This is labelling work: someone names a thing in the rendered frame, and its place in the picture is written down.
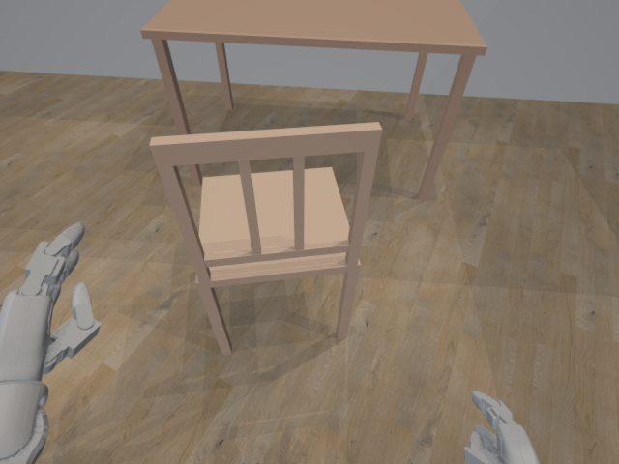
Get table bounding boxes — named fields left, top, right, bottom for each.
left=140, top=0, right=487, bottom=201

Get left robot hand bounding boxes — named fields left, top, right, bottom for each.
left=0, top=222, right=101, bottom=382

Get chair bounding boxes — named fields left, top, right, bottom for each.
left=149, top=122, right=382, bottom=355

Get right robot hand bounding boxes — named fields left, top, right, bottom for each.
left=464, top=391, right=540, bottom=464

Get left robot forearm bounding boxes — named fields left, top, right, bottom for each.
left=0, top=380, right=49, bottom=464

